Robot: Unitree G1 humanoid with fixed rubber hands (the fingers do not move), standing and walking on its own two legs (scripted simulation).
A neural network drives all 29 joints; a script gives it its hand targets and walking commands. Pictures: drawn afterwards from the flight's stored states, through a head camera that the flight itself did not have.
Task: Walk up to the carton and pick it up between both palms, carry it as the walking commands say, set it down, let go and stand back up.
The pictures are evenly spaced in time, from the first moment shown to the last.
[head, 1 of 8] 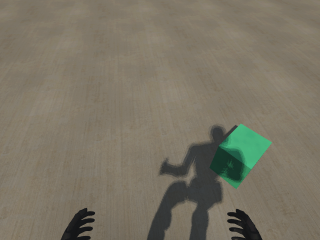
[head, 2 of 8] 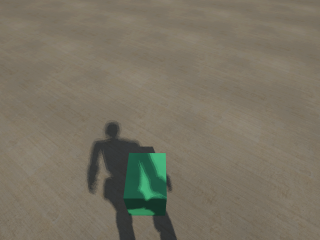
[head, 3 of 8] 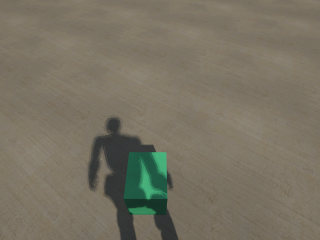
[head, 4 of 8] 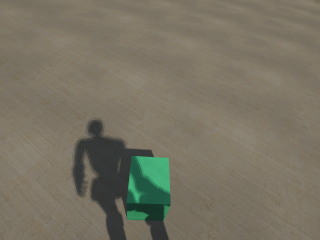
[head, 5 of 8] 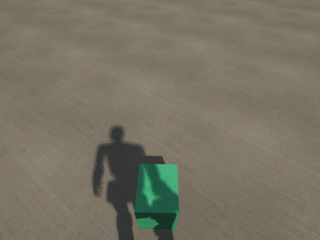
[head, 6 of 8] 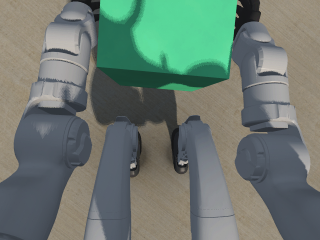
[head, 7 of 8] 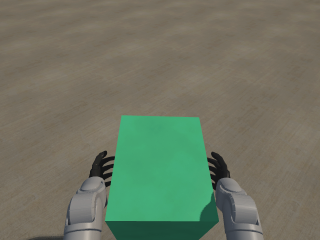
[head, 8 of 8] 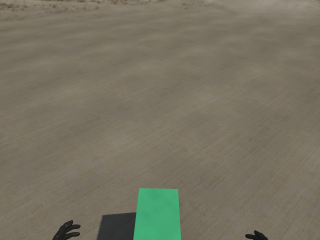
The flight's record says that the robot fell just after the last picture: no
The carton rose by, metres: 0.68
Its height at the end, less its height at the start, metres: +0.00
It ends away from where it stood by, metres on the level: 1.88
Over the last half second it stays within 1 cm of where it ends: yes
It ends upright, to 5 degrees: yes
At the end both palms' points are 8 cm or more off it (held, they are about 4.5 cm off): yes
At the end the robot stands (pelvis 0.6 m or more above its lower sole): yes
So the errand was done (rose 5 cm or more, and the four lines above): yes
